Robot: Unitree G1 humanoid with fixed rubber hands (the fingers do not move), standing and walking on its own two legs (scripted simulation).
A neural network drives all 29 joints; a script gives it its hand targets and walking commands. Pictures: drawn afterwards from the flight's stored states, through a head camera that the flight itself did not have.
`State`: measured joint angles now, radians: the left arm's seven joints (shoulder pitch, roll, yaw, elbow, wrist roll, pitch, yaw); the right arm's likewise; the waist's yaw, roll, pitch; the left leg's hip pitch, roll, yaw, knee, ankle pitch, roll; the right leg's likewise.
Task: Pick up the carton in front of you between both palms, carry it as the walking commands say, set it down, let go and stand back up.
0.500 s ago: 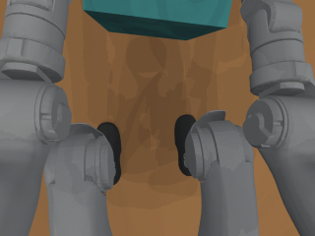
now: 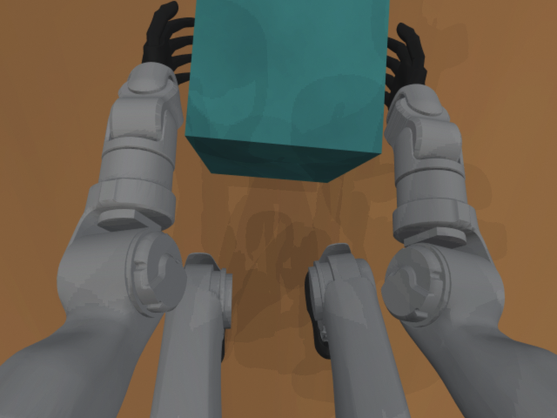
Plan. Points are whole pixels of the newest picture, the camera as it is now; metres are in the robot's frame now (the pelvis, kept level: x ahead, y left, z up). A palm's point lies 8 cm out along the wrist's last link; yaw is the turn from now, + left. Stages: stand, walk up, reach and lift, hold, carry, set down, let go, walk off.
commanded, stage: reach and lift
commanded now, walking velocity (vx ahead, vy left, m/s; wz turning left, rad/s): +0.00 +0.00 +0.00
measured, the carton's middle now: (280, 97) +0.54 -0.03 -0.14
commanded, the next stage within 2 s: none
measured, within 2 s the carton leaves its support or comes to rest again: neither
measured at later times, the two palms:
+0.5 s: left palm (101, 43) +0.50 +0.13 +0.07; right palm (468, 59) +0.48 -0.17 +0.07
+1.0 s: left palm out of the picture +0.44 +0.14 +0.22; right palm out of the picture +0.43 -0.16 +0.23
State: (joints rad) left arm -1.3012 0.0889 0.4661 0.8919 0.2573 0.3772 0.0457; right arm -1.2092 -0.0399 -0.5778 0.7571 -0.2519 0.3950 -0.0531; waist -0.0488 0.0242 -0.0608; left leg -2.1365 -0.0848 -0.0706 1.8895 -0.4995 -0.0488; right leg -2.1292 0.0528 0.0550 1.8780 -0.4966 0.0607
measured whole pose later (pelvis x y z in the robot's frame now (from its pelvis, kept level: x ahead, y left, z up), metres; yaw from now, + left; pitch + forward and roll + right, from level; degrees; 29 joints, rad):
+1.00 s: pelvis +0.07 +0.00 +0.24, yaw +0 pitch +23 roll +0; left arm -0.54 -0.14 0.38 0.55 0.25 0.40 0.02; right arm -0.53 0.13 -0.41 0.53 -0.25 0.41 -0.01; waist -0.02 0.00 -0.18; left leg -1.02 -0.04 -0.07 1.02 -0.39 -0.02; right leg -1.03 0.03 0.08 1.01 -0.38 0.03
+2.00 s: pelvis +0.10 +0.00 +0.33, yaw +0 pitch -4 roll +0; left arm -0.31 -0.16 0.27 0.33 0.30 0.64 -0.02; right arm -0.31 0.17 -0.29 0.34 -0.30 0.64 0.02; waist 0.00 0.00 0.03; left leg -0.13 -0.02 -0.08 0.42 -0.21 -0.01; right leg -0.14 0.01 0.08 0.42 -0.20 0.02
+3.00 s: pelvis +0.09 +0.00 +0.33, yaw +0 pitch -8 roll +0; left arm -0.30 -0.16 0.24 0.24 0.28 0.76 -0.02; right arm -0.30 0.16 -0.25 0.24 -0.29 0.76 0.01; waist 0.00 0.00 0.04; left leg -0.05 -0.01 -0.08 0.38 -0.19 -0.01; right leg -0.06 0.01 0.08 0.38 -0.18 0.01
